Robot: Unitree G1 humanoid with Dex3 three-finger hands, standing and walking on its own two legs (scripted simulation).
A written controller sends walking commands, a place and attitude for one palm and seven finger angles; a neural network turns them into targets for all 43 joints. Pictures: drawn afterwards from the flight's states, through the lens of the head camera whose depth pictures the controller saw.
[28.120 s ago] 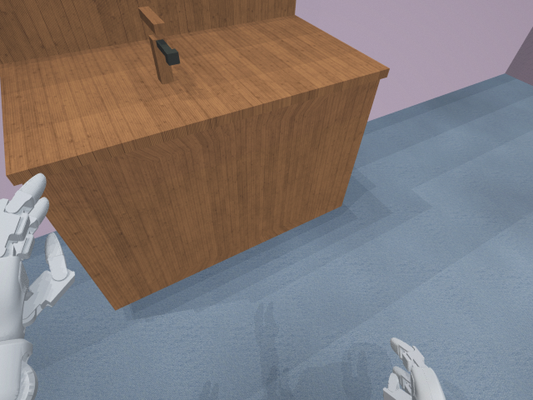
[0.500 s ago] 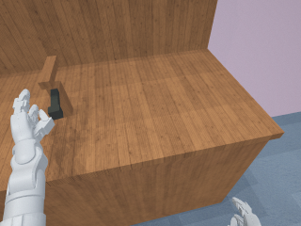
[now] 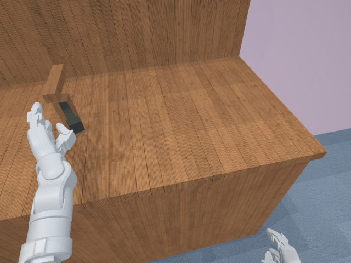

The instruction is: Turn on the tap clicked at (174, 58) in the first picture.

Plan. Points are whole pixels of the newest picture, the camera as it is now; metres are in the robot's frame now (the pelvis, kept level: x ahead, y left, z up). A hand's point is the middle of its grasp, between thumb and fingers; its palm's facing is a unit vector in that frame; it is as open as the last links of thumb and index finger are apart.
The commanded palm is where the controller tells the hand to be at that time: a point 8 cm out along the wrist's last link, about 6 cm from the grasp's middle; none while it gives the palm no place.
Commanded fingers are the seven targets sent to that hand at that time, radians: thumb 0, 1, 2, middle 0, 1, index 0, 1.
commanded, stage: push the lever round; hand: left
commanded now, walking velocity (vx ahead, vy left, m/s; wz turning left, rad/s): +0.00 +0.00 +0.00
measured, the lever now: (75, 125) +0.38 +0.26 +0.14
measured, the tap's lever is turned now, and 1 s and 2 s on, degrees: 23 44 54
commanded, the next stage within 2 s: none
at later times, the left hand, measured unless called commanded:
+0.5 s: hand (83, 130) +0.36 +0.24 +0.14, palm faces +0.70 -0.71 -0.04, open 7.8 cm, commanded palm +0.31 +0.25 +0.13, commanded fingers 0.00 0.90 0.90 -0.15 -0.15 -0.15 -0.15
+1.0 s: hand (94, 124) +0.38 +0.22 +0.14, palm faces +0.79 -0.61 -0.05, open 8.3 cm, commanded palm +0.34 +0.23 +0.13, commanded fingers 0.00 0.90 0.90 -0.15 -0.15 -0.15 -0.15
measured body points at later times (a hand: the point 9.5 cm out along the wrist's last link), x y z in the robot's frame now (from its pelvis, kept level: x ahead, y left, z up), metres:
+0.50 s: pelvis +0.00 +0.00 +0.00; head -0.02 -0.01 +0.45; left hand +0.32 +0.27 +0.14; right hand +0.17 -0.23 -0.10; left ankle +0.03 +0.13 -0.73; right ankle -0.01 -0.09 -0.73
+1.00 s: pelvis -0.01 -0.01 +0.00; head -0.02 -0.02 +0.45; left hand +0.33 +0.25 +0.14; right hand +0.15 -0.24 -0.11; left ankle +0.03 +0.13 -0.73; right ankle -0.01 -0.09 -0.73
